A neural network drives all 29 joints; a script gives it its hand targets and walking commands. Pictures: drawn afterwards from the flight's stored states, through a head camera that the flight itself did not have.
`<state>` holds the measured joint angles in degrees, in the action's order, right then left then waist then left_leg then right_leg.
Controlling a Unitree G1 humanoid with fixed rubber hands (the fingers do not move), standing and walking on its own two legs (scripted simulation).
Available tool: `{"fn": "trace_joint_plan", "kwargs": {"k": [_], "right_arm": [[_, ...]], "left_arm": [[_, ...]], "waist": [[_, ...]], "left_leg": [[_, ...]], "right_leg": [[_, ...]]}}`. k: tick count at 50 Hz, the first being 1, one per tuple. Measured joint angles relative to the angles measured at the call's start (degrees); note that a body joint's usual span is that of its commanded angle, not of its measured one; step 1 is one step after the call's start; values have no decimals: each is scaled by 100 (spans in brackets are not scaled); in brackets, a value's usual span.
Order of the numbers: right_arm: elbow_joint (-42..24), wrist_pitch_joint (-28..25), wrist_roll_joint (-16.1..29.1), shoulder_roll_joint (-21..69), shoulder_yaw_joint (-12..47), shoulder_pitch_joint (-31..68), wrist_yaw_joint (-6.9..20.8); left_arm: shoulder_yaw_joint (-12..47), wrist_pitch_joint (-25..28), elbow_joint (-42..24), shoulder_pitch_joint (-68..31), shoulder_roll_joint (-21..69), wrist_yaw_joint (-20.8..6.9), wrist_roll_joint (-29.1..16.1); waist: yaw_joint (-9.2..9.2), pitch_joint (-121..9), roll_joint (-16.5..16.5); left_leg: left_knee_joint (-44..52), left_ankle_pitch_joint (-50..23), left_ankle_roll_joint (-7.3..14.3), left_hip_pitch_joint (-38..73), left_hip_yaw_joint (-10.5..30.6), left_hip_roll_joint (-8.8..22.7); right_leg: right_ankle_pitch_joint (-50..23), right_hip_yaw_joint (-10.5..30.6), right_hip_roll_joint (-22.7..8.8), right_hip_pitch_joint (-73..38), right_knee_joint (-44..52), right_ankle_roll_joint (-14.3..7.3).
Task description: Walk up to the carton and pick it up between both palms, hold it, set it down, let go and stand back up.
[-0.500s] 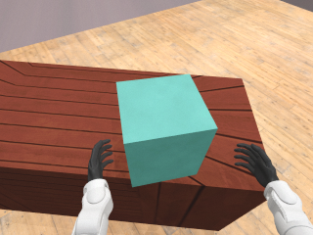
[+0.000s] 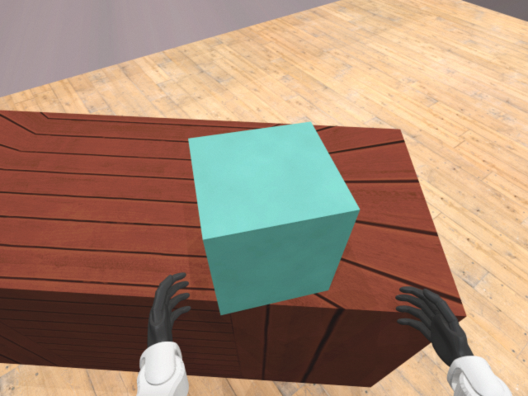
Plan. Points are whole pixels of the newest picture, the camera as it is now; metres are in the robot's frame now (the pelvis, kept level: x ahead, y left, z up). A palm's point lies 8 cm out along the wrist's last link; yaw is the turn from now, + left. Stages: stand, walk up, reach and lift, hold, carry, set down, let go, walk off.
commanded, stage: set down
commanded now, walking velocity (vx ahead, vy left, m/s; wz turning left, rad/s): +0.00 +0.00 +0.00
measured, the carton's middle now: (264, 221) +0.42 +0.05 +0.01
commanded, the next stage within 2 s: let go in 1.36 s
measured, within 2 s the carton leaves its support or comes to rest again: neither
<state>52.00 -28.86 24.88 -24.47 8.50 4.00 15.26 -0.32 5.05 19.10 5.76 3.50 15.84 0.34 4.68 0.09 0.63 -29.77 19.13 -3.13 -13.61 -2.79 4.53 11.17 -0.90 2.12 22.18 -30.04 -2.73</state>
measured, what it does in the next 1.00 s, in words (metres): stands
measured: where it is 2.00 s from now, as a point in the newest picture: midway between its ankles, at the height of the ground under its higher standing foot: outside the picture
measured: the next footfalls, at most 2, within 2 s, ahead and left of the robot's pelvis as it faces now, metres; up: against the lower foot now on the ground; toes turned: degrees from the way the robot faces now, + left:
none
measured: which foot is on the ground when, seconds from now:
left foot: down 0.00-1.00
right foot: down 0.00-1.00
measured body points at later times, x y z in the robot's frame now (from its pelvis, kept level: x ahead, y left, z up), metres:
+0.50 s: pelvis +0.01 +0.02 +0.00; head +0.02 +0.03 +0.45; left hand +0.21 +0.22 -0.04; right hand +0.23 -0.22 -0.05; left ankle -0.04 +0.15 -0.73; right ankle +0.05 -0.09 -0.73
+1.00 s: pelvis +0.02 +0.04 +0.01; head +0.02 +0.05 +0.46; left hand +0.18 +0.25 -0.06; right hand +0.20 -0.20 -0.06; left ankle -0.04 +0.15 -0.73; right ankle +0.05 -0.09 -0.73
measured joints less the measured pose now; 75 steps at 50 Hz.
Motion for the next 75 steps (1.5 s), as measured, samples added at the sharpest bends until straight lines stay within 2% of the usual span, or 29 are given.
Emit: {"fn": "trace_joint_plan", "kwargs": {"k": [7,11,22,41,59,75], "right_arm": [[-21,88,23,32,189,-49,-100],[-95,164,-102,45,128,-90,-106],[-193,573,-623,312,-267,-479,-145],[-536,1013,-1360,621,-659,-1174,-448],[-904,1422,-2163,1141,-1006,-1508,-902],[-1074,1751,-2701,1487,-1218,-1525,-1357]], "left_arm": [[-316,86,9,18,-58,-99,196],[-392,97,122,27,-231,-237,146],[-151,-253,176,383,-445,-403,59],[41,-692,212,858,-672,-710,143],[87,-1018,459,966,-1030,-1069,62],[101,-1472,753,688,-1370,-1449,-59]], "waist": [[-45,39,57],[-96,24,73],[-180,0,65],[-212,207,-82],[-291,413,-149],[-325,579,-158]], "left_leg": [[-25,-12,2,-7,16,-32],[-16,-29,35,-9,59,-88],[156,-33,118,327,108,-157],[621,-56,216,1152,69,-162],[706,-74,247,1382,75,-184],[543,-44,281,1369,7,-215]], "right_leg": [[25,-8,-35,20,-74,14],[36,-41,-95,5,-81,45],[-6,-81,-164,-416,200,144],[-146,-52,-150,-1337,869,265],[-207,-56,-169,-1613,1042,314],[-184,18,-196,-1554,841,340]]}}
